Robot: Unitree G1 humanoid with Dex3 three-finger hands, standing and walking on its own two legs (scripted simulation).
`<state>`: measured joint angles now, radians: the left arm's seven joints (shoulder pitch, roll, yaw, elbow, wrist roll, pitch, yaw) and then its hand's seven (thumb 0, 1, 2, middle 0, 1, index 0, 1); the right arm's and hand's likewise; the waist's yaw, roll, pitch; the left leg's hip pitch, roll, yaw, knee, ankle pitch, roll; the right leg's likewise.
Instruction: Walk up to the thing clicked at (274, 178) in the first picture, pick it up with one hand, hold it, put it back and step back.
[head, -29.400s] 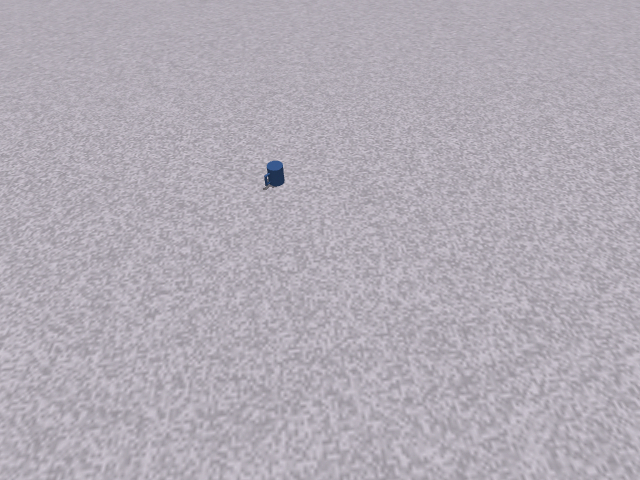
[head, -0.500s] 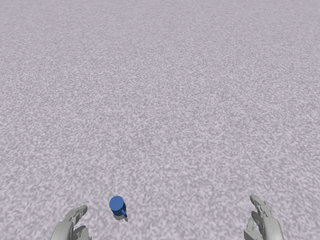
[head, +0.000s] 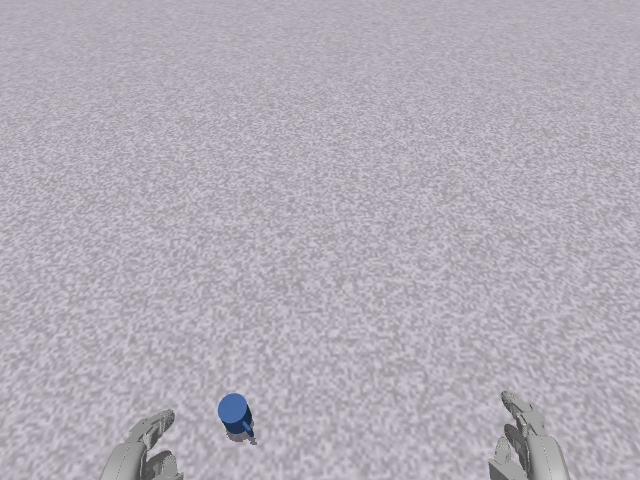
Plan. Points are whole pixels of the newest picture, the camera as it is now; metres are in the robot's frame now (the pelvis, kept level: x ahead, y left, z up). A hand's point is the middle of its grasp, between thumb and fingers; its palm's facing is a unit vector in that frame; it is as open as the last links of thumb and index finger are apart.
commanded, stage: home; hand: left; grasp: from above
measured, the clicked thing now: (239, 418) +0.42 +0.24 -0.67
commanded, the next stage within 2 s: stand in 0.52 s
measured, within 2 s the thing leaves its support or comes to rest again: neither
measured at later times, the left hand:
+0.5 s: hand out of the picture +0.16 +0.18 -0.05, palm faces +0.04 -0.98 -0.20, open 7.4 cm
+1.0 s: hand out of the picture +0.07 +0.24 -0.11, palm faces +0.05 -0.94 -0.34, open 7.4 cm
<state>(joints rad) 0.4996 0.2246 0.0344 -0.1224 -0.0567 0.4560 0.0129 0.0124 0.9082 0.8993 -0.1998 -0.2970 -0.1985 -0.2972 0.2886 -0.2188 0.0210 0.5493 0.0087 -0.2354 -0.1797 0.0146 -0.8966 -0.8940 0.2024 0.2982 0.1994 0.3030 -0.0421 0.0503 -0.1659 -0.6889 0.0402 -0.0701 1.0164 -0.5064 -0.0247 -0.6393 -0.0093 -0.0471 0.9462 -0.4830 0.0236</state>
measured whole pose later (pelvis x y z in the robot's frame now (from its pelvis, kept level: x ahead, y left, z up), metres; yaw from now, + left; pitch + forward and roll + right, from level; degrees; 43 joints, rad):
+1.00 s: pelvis -0.01 +0.00 +0.04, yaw +0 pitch -1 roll +0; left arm 0.23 0.29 0.06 0.87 0.04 0.03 0.03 0.01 0.91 0.90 -0.20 -0.30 -0.20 -0.30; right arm 0.20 -0.29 -0.05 0.95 -0.05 -0.02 -0.02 0.01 -0.90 -0.89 0.20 0.30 0.20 0.30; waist 0.02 0.01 0.04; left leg -0.31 0.00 -0.03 0.67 -0.35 -0.01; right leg -0.29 -0.05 -0.02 0.66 -0.35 0.03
